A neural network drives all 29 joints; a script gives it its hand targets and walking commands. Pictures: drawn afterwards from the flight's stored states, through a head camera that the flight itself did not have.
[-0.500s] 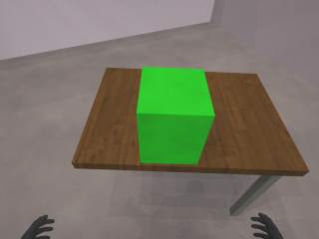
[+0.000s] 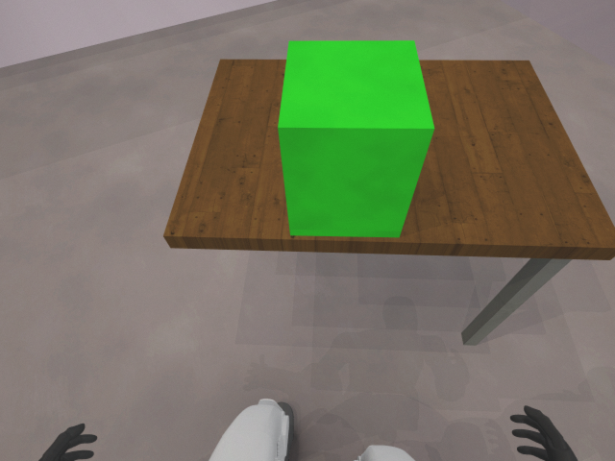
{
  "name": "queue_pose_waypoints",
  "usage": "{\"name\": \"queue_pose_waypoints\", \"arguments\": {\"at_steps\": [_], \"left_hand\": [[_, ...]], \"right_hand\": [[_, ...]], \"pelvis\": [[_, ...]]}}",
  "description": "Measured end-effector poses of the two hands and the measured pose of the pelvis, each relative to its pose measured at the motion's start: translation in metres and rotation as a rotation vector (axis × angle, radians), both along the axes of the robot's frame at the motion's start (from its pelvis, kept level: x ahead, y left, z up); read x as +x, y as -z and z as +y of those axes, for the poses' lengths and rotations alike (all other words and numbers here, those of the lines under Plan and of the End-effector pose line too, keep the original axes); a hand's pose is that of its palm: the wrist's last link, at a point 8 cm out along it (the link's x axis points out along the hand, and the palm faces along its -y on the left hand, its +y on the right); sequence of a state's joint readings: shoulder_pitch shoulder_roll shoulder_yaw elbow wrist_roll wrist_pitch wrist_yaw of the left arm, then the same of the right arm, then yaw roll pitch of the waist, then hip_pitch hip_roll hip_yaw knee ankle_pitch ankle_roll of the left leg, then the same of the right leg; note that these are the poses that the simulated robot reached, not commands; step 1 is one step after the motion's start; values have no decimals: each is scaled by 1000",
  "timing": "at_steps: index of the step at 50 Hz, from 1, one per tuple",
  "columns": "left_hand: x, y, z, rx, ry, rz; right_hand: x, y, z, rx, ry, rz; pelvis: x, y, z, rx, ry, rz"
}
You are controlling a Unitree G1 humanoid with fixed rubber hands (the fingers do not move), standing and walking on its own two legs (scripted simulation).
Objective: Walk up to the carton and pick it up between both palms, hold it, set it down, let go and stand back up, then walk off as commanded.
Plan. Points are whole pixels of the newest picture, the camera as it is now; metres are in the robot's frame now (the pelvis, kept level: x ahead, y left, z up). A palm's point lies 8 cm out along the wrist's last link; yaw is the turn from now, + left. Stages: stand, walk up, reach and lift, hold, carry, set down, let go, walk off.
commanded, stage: walk off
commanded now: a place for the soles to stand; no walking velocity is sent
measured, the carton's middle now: (347, 145) +0.59 -0.02 +0.02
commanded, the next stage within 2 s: stand in 1.40 s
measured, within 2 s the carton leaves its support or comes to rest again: neither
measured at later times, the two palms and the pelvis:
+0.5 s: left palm out of the picture -0.05 +0.36 -0.08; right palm out of the picture +0.05 -0.27 -0.05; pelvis -0.11 +0.03 +0.01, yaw +5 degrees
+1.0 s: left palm out of the picture -0.10 +0.32 -0.04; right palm out of the picture -0.02 -0.31 -0.08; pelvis -0.19 -0.02 +0.01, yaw +6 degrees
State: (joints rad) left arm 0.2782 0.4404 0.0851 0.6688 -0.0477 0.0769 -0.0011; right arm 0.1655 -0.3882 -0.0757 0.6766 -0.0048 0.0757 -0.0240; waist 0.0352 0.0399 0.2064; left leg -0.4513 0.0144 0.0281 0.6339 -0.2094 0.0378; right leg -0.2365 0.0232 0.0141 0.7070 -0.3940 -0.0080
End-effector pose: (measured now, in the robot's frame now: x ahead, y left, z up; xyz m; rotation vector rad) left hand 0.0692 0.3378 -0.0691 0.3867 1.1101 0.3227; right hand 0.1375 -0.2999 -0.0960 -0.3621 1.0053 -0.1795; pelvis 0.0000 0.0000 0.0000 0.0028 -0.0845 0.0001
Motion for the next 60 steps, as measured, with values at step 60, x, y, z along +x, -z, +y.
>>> {"name": "queue_pose_waypoints", "arguments": {"at_steps": [60], "left_hand": [[-187,-20,-24,-49,-67,-202]], "right_hand": [[-152,-41,-6,-7,-126,-138]], "pelvis": [[-189,-17,-16,3,-104,25]]}}
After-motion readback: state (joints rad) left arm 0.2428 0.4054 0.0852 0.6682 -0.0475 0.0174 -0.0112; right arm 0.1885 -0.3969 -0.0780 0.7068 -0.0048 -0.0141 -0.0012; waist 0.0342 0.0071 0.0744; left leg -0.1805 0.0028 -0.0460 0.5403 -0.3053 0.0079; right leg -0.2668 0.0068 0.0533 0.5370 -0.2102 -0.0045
